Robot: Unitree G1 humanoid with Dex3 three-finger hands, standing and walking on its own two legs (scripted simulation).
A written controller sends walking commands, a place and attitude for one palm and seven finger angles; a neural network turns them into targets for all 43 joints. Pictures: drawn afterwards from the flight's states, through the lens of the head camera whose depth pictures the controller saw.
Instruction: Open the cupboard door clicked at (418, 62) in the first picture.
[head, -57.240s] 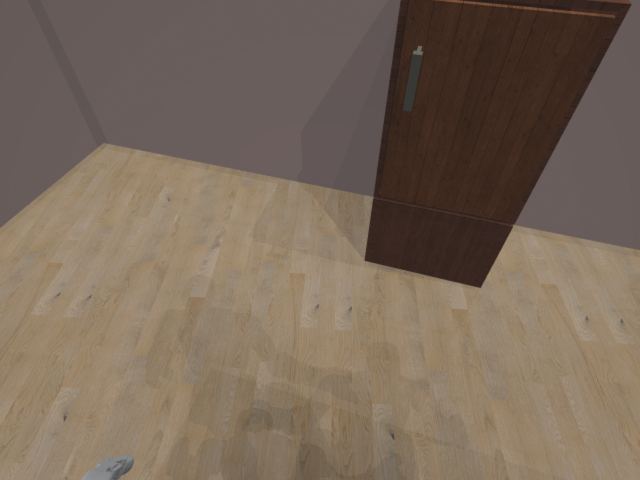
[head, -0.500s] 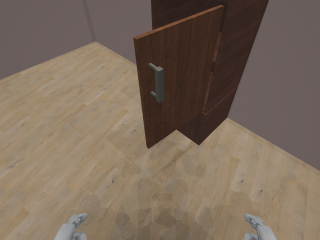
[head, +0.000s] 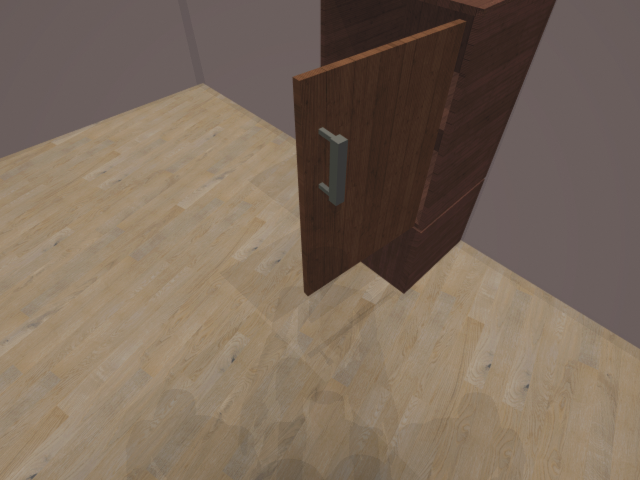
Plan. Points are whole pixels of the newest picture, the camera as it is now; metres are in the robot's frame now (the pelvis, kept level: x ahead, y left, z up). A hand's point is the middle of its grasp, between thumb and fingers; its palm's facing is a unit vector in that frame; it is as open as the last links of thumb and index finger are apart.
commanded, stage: let the arm hang, fingers relaxed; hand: left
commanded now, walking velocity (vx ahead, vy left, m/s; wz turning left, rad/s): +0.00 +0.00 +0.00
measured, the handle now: (330, 167) +0.64 +0.02 +0.03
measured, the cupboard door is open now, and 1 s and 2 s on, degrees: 85 85 85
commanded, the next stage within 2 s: look to check the result in 0.36 s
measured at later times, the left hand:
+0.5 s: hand out of the picture +0.00 +0.16 -0.17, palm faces +0.04 -0.98 -0.17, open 7.4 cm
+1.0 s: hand out of the picture +0.03 +0.15 -0.17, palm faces +0.03 -0.98 -0.17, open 7.4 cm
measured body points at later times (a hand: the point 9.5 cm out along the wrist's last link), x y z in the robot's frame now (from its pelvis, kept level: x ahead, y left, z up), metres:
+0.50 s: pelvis +0.02 +0.00 +0.00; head +0.03 +0.00 +0.45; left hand +0.00 +0.21 -0.16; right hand +0.00 -0.21 -0.16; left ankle +0.05 +0.09 -0.74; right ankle +0.03 -0.11 -0.74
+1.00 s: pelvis +0.04 -0.01 +0.01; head +0.05 -0.01 +0.45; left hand +0.03 +0.20 -0.16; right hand +0.03 -0.21 -0.16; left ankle +0.05 +0.09 -0.74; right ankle +0.03 -0.11 -0.74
